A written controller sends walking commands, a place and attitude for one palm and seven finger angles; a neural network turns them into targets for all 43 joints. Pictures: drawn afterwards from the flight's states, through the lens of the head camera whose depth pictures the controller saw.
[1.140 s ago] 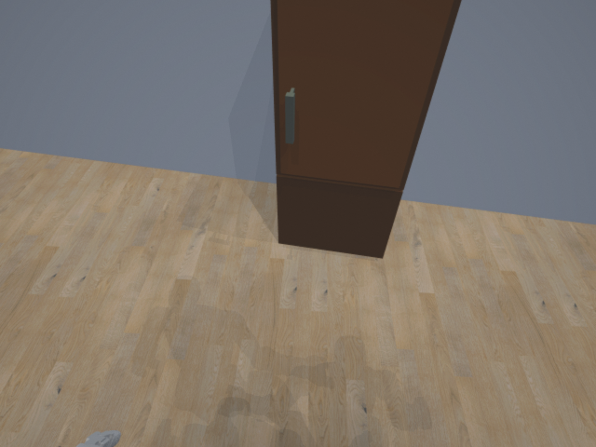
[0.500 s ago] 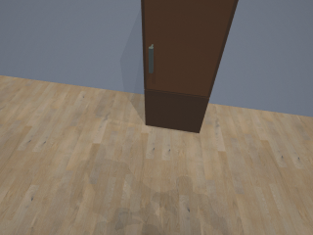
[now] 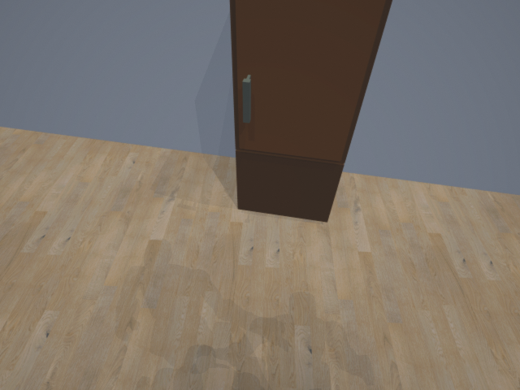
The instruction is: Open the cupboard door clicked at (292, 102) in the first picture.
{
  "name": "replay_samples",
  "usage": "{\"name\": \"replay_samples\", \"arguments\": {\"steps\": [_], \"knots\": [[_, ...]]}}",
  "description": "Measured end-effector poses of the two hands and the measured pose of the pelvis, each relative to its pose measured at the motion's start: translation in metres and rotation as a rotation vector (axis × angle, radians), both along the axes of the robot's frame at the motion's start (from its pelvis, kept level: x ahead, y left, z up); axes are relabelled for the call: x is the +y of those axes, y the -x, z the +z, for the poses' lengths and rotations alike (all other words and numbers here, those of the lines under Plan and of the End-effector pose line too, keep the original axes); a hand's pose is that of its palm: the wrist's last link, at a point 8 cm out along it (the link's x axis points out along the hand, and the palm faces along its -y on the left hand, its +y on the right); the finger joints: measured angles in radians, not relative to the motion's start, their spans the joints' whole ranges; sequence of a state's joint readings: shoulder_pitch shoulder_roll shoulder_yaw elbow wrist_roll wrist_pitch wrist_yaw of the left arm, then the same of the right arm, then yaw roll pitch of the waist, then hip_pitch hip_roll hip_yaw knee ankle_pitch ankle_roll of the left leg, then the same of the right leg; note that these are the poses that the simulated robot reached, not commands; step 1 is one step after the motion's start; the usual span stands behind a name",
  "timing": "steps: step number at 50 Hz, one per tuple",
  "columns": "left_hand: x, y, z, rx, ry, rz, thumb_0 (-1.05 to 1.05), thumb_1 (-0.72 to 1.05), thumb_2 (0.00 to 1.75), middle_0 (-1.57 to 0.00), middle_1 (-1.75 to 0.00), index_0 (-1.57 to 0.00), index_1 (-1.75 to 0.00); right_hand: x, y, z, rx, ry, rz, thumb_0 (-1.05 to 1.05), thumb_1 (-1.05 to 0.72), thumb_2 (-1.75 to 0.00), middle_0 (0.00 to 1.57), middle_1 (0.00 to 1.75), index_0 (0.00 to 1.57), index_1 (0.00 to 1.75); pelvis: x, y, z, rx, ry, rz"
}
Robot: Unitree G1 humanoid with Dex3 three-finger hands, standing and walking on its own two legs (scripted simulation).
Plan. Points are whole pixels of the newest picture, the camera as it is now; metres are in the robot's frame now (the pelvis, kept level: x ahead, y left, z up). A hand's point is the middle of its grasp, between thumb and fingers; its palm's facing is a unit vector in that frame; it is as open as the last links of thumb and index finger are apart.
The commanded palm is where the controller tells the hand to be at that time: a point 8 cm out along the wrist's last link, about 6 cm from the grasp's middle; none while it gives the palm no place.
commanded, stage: look at it before walking up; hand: left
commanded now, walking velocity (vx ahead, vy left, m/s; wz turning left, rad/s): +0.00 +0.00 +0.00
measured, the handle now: (247, 98) +1.06 +0.10 -0.10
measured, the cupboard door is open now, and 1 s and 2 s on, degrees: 0 0 0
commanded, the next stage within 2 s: walk to a spot facing it in 0.30 s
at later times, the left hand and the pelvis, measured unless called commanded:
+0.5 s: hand out of the picture +0.07 +0.24 -0.16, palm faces -0.02 -0.95 -0.33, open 7.4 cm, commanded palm none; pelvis +0.01 +0.00 +0.00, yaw +0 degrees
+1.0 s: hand out of the picture +0.13 +0.20 -0.20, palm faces -0.03 -0.99 -0.15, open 7.4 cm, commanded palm none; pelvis +0.14 +0.02 -0.01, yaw -2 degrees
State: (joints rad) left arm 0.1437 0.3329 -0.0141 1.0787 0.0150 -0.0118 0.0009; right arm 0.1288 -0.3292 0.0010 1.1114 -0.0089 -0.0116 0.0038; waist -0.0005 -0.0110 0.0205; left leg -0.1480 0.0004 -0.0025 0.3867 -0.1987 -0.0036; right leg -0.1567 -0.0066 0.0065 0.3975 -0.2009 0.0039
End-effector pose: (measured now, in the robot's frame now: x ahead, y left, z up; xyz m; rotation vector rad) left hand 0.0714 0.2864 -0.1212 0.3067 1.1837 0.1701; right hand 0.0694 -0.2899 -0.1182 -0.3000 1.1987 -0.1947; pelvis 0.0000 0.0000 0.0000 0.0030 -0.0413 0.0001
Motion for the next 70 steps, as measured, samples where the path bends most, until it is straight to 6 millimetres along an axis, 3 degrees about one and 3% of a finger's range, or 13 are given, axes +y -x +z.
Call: {"name": "replay_samples", "arguments": {"steps": [25, 36, 42, 44, 47, 52, 56, 59, 61, 66, 70], "knots": [[0.002, 0.003, -0.003, 0.046, -0.004, 0.026, 0.01, 0.91, 0.89, -0.20, -0.29, -0.20, -0.30, 0.007, -0.015, -0.003, 0.014, -0.006, 0.012, 0.00, -0.90, -0.90, 0.20, 0.30, 0.20, 0.30, 0.002, -0.014, 0.000, 0.009, 0.000, 0.000], [-0.041, 0.033, -0.037, 0.197, 0.130, 0.095, 0.01, 0.91, 0.89, -0.20, -0.29, -0.20, -0.30, 0.049, 0.010, -0.033, 0.159, -0.101, -0.044, 0.00, -0.90, -0.90, 0.20, 0.30, 0.20, 0.30, 0.006, -0.059, -0.013, 0.033, 0.019, -0.006], [-0.046, 0.042, -0.052, 0.313, 0.184, 0.148, 0.01, 0.91, 0.89, -0.20, -0.29, -0.20, -0.30, 0.077, -0.001, -0.036, 0.196, -0.100, -0.087, 0.00, -0.90, -0.90, 0.20, 0.30, 0.20, 0.30, 0.021, -0.095, -0.021, 0.042, 0.015, -0.013], [-0.045, 0.032, -0.051, 0.349, 0.183, 0.125, 0.01, 0.91, 0.89, -0.20, -0.29, -0.20, -0.30, 0.085, -0.001, -0.034, 0.182, -0.097, -0.120, 0.00, -0.90, -0.90, 0.20, 0.30, 0.20, 0.30, 0.025, -0.106, -0.020, 0.033, 0.018, -0.032], [-0.041, -0.004, -0.048, 0.335, 0.173, 0.093, 0.01, 0.91, 0.89, -0.20, -0.29, -0.20, -0.30, 0.098, 0.011, -0.030, 0.222, -0.107, -0.166, 0.00, -0.90, -0.90, 0.20, 0.30, 0.20, 0.30, 0.025, -0.121, -0.016, 0.022, 0.027, -0.035], [-0.043, -0.097, -0.046, 0.191, 0.165, 0.041, 0.01, 0.91, 0.89, -0.20, -0.29, -0.19, -0.30, 0.114, 0.036, -0.027, 0.371, -0.153, -0.231, 0.00, -0.90, -0.90, 0.20, 0.30, 0.20, 0.30, 0.019, -0.147, -0.015, 0.013, 0.021, -0.049], [-0.049, -0.173, -0.044, 0.072, 0.138, -0.009, 0.01, 0.93, 0.90, -0.20, -0.29, -0.19, -0.30, 0.113, 0.037, -0.034, 0.455, -0.184, -0.283, 0.00, -0.90, -0.90, 0.20, 0.30, 0.20, 0.30, 0.008, -0.176, -0.024, 0.002, 0.018, -0.074], [-0.056, -0.213, -0.049, -0.005, 0.113, -0.027, 0.01, 0.92, 0.90, -0.20, -0.29, -0.19, -0.30, 0.099, 0.019, -0.050, 0.472, -0.197, -0.304, 0.00, -0.90, -0.90, 0.20, 0.30, 0.20, 0.30, -0.005, -0.202, -0.038, -0.012, 0.009, -0.090], [-0.061, -0.224, -0.048, -0.026, 0.111, -0.021, 0.01, 0.92, 0.89, -0.20, -0.29, -0.19, -0.30, 0.087, -0.008, -0.056, 0.430, -0.191, -0.305, 0.00, -0.90, -0.90, 0.20, 0.30, 0.20, 0.30, -0.010, -0.211, -0.038, -0.024, 0.019, -0.090], [-0.076, -0.228, -0.041, 0.031, 0.124, -0.020, 0.00, 0.92, 0.89, -0.20, -0.29, -0.19, -0.30, 0.056, -0.110, -0.047, 0.197, -0.161, -0.253, 0.00, -0.91, -0.90, 0.20, 0.30, 0.20, 0.30, -0.019, -0.235, -0.022, -0.021, 0.019, -0.100], [-0.088, -0.229, -0.036, 0.080, 0.156, -0.026, 0.00, 0.91, 0.89, -0.20, -0.29, -0.19, -0.30, 0.045, -0.185, -0.032, 0.033, -0.148, -0.218, 0.00, -0.91, -0.90, 0.20, 0.30, 0.19, 0.30, -0.018, -0.256, -0.012, -0.003, 0.021, -0.105]]}}
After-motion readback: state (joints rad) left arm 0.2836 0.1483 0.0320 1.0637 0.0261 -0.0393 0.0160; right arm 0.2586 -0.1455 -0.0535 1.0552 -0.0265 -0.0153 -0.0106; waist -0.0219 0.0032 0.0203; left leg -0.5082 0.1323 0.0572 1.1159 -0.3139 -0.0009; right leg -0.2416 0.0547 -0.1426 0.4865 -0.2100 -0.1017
